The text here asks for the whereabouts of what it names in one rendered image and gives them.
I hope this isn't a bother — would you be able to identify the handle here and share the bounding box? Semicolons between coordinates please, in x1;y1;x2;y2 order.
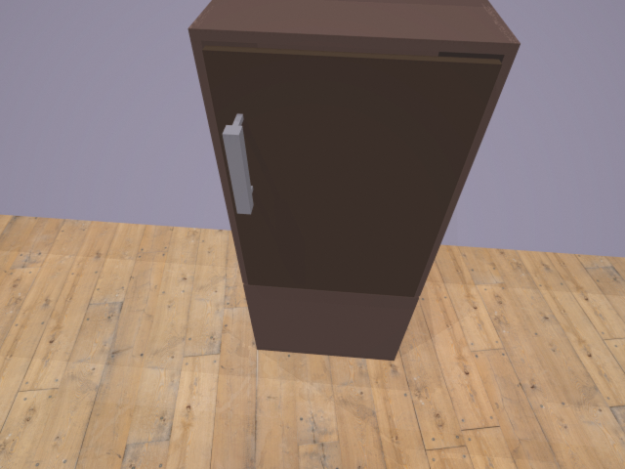
223;113;254;214

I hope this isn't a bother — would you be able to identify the cupboard door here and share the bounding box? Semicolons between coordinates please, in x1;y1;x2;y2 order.
202;45;502;297

